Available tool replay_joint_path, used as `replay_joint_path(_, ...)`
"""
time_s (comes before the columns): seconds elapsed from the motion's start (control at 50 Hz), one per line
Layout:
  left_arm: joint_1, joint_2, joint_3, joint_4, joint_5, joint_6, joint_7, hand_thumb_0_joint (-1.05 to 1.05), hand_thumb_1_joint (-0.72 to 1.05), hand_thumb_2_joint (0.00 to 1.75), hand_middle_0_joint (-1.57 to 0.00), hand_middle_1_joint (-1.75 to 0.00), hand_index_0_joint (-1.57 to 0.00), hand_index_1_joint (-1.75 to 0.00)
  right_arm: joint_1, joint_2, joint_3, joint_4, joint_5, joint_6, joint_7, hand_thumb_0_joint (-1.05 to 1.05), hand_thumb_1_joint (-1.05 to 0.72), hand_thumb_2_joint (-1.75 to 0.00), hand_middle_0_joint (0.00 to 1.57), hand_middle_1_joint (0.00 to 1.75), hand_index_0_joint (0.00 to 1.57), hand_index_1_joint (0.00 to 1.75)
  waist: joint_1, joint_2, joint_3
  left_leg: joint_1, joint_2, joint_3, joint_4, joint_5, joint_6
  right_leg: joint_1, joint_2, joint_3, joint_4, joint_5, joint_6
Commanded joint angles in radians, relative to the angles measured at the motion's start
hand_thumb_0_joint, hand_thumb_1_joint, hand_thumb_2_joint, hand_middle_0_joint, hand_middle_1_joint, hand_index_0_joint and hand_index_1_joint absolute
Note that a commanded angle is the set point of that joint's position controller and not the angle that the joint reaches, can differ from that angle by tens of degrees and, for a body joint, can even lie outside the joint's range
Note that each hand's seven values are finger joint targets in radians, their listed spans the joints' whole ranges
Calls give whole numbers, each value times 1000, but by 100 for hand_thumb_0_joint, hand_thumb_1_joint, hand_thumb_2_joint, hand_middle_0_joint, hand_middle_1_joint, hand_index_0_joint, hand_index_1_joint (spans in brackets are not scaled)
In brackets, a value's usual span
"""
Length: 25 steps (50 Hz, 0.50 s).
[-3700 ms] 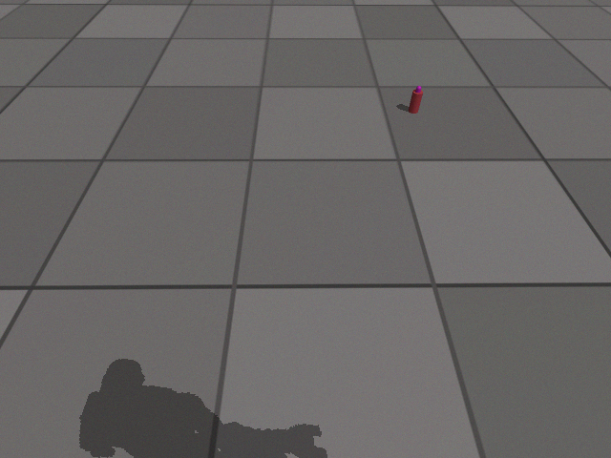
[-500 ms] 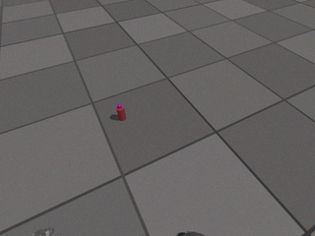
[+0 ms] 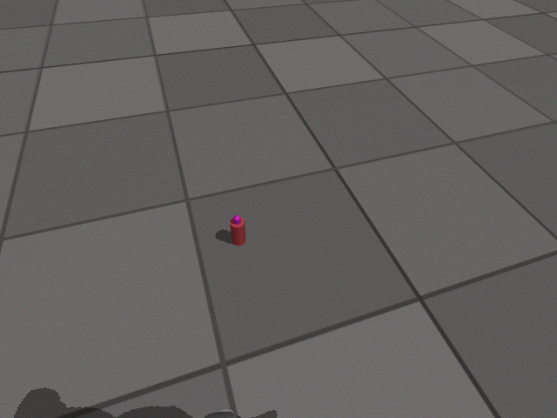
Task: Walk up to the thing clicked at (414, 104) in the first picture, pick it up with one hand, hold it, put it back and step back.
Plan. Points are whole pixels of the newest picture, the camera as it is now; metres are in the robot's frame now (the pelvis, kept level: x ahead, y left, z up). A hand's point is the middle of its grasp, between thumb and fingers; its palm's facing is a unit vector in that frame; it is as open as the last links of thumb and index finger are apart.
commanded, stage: walk up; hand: left
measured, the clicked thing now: (237, 228) +0.93 +0.22 -0.67
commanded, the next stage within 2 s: none
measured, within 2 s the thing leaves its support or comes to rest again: neither
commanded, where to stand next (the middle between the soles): +0.58 +0.01 m, yaw -2 degrees
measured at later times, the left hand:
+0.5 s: hand (151, 321) +0.29 +0.25 -0.12, palm faces -0.07 -0.90 -0.42, open 7.4 cm
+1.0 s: hand (155, 270) +0.41 +0.29 -0.15, palm faces -0.06 -0.93 -0.36, open 7.4 cm
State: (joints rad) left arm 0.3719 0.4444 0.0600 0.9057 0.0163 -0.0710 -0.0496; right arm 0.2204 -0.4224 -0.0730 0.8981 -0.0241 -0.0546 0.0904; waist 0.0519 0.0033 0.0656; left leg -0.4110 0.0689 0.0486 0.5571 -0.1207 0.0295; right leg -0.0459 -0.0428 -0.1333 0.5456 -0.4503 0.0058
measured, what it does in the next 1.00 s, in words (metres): walks ahead: right foot, then left foot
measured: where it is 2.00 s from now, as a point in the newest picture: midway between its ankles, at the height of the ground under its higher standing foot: (281, 326)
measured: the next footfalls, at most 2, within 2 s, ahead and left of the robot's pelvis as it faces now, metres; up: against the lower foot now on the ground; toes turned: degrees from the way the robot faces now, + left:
right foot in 0.44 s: +0.32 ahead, -0.15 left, +0.00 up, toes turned -7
left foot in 0.88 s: +0.48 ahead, +0.12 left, +0.00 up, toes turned +4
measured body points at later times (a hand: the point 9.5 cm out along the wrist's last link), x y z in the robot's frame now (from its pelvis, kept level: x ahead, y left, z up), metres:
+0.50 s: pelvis +0.20 -0.03 +0.00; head +0.22 -0.06 +0.45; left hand +0.29 +0.29 -0.09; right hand +0.23 -0.36 -0.13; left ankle +0.13 +0.11 -0.69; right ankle +0.28 -0.15 -0.72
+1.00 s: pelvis +0.38 +0.01 +0.00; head +0.40 +0.03 +0.45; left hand +0.41 +0.34 -0.13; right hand +0.46 -0.31 -0.09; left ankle +0.44 +0.12 -0.72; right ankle +0.33 -0.13 -0.66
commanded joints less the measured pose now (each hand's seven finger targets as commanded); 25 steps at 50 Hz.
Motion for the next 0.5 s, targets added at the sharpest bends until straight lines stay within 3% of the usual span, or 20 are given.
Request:
replay_joint_path(0.0, 11, 129, 25, -119, -35, -23, 31, 0, 90, 90, -20, -30, -20, -30, 258, -363, -108, -56, -3, -41, -44, 0, -90, -90, 20, 30, 20, 30, -157, 317, -196, 632, 348, -715, -281, -288, 224, -645, 110, 62, 632, -73, -49)
replay_joint_path(0.02, -47, 214, 33, -101, -15, -17, 42, 0, 90, 90, -20, -30, -20, -30, 216, -355, -115, -62, 35, -35, -45, 0, -90, -90, 20, 30, 20, 30, -154, 147, -172, 513, 359, -690, -287, -287, 252, -616, 25, 201, 690, -73, -65)
replay_joint_path(0.04, -41, 220, 25, -86, -22, -15, 38, 0, 90, 90, -20, -30, -20, -30, 149, -309, -94, -81, 37, -34, -52, 0, -90, -90, 20, 30, 20, 30, -115, 82, -106, 415, 313, -521, -280, -232, 217, -593, -5, 235, 695, -2, -62)
replay_joint_path(0.06, 6, 207, 25, -63, -28, -14, 34, 0, 90, 90, -20, -30, -20, -30, 94, -272, -74, -94, 34, -35, -57, 0, -90, -90, 20, 30, 20, 30, -78, 85, -73, 367, 264, -393, -277, -189, 181, -562, -33, 241, 630, 57, -53)
replay_joint_path(0.08, 19, 206, 29, -43, -29, -11, 28, 0, 90, 90, -20, -30, -20, -30, 65, -244, -63, -97, 33, -38, -58, 0, -90, -90, 20, 30, 20, 30, -62, 111, -31, 289, 231, -306, -301, -194, 162, -535, -62, 219, 568, 92, -51)
replay_joint_path(0.12, 44, 191, 31, -24, -20, -2, 13, 0, 90, 90, -20, -30, -20, -30, 47, -233, -55, -103, 28, -46, -55, 0, -90, -90, 20, 30, 20, 30, -52, 141, -25, 217, 195, -206, -318, -127, 166, -470, -65, 181, 496, 134, -26)
replay_joint_path(0.16, 3, 173, 32, -39, -13, 0, 3, 0, 90, 90, -20, -30, -20, -30, 71, -240, -59, -108, 22, -51, -55, 0, -90, -90, 20, 30, 20, 30, -66, 159, -24, 258, 203, -187, -324, -99, 191, -498, -79, 160, 402, 146, -9)
replay_joint_path(0.2, -66, 168, 35, -59, -5, 0, -6, 0, 90, 90, -20, -30, -20, -30, 75, -252, -63, -112, 20, -53, -52, 0, -90, -90, 20, 30, 20, 30, -80, 145, 13, 231, 216, -179, -345, -148, 218, -510, -93, 139, 302, 155, -1)
replay_joint_path(0.28, -111, 153, 43, -59, -6, -4, -20, 0, 90, 90, -20, -30, -20, -30, 48, -259, -61, -125, 21, -51, -45, 0, -90, -90, 20, 30, 20, 30, -68, 146, 28, 161, 178, -130, -346, -252, 182, -412, -77, 103, 136, 299, -9)
replay_joint_path(0.32, -129, 149, 46, -57, -7, -8, -21, 0, 90, 90, -20, -30, -20, -30, 39, -258, -60, -128, 21, -45, -45, 0, -90, -90, 20, 30, 20, 30, -63, 140, 17, 159, 173, -118, -306, -233, 168, -356, -53, 86, 88, 308, -18)
replay_joint_path(0.34, -117, 148, 47, -54, -7, -14, -18, 0, 90, 90, -20, -30, -20, -30, 34, -259, -60, -131, 22, -41, -45, 0, -90, -90, 20, 30, 20, 30, -54, 134, -2, 178, 177, -112, -259, -175, 166, -318, -48, 85, 54, 307, -19)
replay_joint_path(0.38, -65, 154, 52, -30, -1, -24, -9, 0, 90, 90, -20, -30, -20, -30, 33, -236, -51, -135, 21, -31, -47, 0, -90, -90, 20, 30, 20, 30, -19, 57, -43, 152, 138, -57, -102, -93, 134, -162, 2, 42, -31, 316, -26)
replay_joint_path(0.4, 22, 188, 69, -4, 0, -36, 5, 0, 90, 90, -20, -30, -20, -30, 72, -190, -34, -137, 21, -30, -49, 0, -90, -90, 20, 30, 20, 30, 21, -49, -116, 114, 94, -23, 93, -4, 100, 8, 6, 79, -67, 261, -47)
replay_joint_path(0.42, 116, 265, 94, 5, 8, -46, 21, 0, 90, 90, -20, -30, -20, -30, 114, -127, -11, -148, 24, -33, -50, 0, -90, -90, 20, 30, 20, 30, 58, -262, -164, -31, 1, 48, 382, -128, 57, 130, -162, 323, -161, 110, -88)
replay_joint_path(0.44, 126, 356, 105, -11, -4, -45, 26, 0, 90, 90, -20, -30, -20, -30, 99, -157, -15, -154, 28, -28, -52, 0, -90, -90, 20, 30, 20, 30, 62, -325, -145, -261, -115, 27, 539, -411, 21, 196, -380, 764, -312, -7, -222)
replay_joint_path(0.46, 78, 333, 95, -29, -19, -40, 28, 0, 90, 90, -20, -30, -20, -30, 64, -220, -33, -123, 16, -13, -65, 0, -90, -90, 20, 30, 20, 30, 46, -183, -97, -267, -34, -85, 616, -412, 14, 96, -416, 779, -293, -19, -269)
replay_joint_path(0.48, 20, 294, 86, -53, -25, -38, 30, 0, 90, 90, -20, -30, -20, -30, 65, -227, -35, -106, 28, -10, -64, 0, -90, -90, 20, 30, 20, 30, 26, -106, -59, -262, -10, -127, 627, -350, 15, 43, -369, 647, -289, 26, -271)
